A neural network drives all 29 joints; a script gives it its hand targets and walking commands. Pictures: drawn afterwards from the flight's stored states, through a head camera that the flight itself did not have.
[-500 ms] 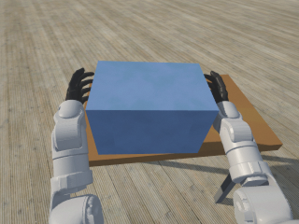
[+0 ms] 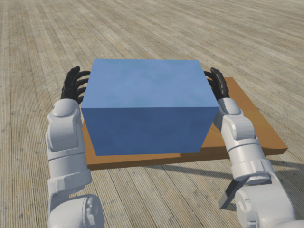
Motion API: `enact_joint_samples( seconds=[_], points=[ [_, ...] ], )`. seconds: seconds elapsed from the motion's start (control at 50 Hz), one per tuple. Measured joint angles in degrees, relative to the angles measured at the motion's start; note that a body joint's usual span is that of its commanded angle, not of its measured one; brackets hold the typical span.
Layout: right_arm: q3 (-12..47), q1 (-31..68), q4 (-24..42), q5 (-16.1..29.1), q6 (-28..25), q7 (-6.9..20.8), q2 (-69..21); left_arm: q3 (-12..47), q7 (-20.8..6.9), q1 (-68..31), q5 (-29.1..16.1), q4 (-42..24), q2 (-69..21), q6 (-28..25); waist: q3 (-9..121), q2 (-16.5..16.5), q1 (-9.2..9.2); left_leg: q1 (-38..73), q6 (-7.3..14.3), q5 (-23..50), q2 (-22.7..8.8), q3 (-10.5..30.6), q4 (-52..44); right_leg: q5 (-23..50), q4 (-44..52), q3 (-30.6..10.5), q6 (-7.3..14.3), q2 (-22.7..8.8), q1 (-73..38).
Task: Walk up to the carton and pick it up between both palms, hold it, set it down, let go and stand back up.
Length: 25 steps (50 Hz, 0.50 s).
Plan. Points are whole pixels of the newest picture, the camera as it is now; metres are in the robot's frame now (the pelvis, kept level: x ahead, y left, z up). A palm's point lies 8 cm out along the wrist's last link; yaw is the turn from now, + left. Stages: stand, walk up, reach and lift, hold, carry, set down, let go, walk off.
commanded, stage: hold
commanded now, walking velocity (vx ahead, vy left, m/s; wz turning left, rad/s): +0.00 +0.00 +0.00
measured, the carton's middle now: (148, 107) +0.37 +0.00 +0.16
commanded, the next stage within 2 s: none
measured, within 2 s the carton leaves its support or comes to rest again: neither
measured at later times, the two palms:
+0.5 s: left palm (68, 102) +0.35 +0.19 +0.20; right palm (217, 97) +0.36 -0.18 +0.19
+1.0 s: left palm (68, 101) +0.35 +0.19 +0.21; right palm (217, 96) +0.36 -0.18 +0.19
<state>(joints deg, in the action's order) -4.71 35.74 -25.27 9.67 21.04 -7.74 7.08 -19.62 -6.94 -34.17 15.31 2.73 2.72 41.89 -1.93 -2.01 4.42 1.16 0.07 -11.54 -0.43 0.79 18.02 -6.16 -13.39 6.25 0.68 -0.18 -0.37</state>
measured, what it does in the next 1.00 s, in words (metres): stands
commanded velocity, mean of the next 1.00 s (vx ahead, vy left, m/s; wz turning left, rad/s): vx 0.00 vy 0.00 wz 0.00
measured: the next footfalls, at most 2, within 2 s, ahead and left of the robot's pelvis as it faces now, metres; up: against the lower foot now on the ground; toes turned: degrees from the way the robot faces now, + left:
none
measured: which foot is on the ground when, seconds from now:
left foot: down 0.00-1.00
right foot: down 0.00-1.00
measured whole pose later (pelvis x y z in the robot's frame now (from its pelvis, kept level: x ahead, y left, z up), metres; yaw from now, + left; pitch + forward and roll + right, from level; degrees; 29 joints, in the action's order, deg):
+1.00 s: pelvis +0.00 +0.00 +0.00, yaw +0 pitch -8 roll -1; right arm -5.0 37.7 -26.4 8.9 22.5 -7.9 6.5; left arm -21.3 -7.6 -35.0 15.5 4.0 2.8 42.2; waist -2.1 -2.1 3.7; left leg 1.4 -0.1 -11.3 -0.6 0.8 18.0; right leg -6.0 -13.4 6.2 1.0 0.0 -0.6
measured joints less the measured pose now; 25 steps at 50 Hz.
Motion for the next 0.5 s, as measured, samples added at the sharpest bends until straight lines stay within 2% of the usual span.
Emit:
enact_joint_samples(
  seconds=[0.12, 0.36, 0.5],
  points=[
    [0.8, -0.9, 1.4, 0.6, 1.0, -0.5, 0.2, 0.0, -0.2, 1.3, 0.0, -1.3, -0.3, 0.6, 0.2, 0.1, 0.29, 0.6, 0.1, -0.3, 0.0, -0.1, 0.0, -0.2, 0.0, -0.1, -0.1, 0.0, -0.6],
    [0.4, 0.5, 1.9, 0.4, 1.7, -0.2, 0.3, -0.1, -0.1, 0.4, -0.2, -2.0, 0.0, 1.1, 0.4, 0.0, -0.63, -0.1, 0.0, -0.3, -0.1, -0.3, 0.2, -0.1, -0.1, -0.3, 0.1, 0.1, 0.1],
    [0.4, 0.6, 0.7, 0.1, 2.4, -0.1, -0.2, -0.4, -0.3, 0.7, 0.2, -1.3, 0.1, 1.9, -0.3, 0.2, -0.11, 0.4, 0.0, 0.0, 0.0, 0.1, 0.0, 0.0, 0.2, 0.1, 0.0, 0.0, -0.5]
  ],
)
